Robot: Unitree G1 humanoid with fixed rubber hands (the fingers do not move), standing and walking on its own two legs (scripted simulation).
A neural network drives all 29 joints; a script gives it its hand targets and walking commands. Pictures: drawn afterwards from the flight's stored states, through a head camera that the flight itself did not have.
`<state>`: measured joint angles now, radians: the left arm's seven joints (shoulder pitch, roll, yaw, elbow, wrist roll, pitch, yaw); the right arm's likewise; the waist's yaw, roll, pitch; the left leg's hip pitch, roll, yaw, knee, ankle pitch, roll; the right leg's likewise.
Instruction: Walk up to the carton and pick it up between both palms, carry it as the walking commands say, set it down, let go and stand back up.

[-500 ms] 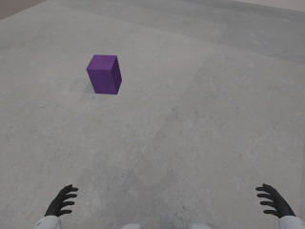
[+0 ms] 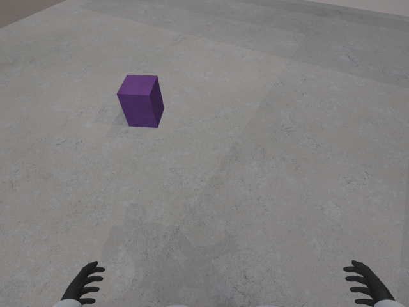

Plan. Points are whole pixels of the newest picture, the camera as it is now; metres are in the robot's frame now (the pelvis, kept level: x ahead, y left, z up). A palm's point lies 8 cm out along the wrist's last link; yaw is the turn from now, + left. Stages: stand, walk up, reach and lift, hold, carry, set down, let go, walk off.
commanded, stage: stand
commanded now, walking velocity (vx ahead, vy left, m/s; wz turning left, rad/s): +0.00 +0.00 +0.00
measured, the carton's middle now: (142, 101) +1.42 +0.50 -0.62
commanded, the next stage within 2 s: walk up in 0.54 s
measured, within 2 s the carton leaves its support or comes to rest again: neither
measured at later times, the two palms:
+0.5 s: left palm out of the picture +0.11 +0.31 -0.08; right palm out of the picture +0.11 -0.31 -0.08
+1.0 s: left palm out of the picture -0.02 +0.32 -0.10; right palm (323, 268) +0.20 -0.21 -0.09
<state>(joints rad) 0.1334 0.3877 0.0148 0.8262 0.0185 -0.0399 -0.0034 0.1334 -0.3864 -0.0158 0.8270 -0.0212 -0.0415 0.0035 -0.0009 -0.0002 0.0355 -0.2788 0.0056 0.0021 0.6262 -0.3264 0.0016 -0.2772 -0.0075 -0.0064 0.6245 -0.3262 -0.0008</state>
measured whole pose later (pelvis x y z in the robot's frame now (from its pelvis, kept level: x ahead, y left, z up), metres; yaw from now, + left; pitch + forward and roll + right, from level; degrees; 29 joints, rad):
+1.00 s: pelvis +0.04 +0.04 +0.02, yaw +7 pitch +0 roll +1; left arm 0.35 0.31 0.05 1.00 0.04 -0.05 0.00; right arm 0.13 -0.30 -0.05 0.90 -0.03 0.02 0.10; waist 0.06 -0.01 0.03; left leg -0.47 0.07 0.01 0.79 -0.25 -0.04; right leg -0.07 -0.13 -0.11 0.31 -0.24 0.07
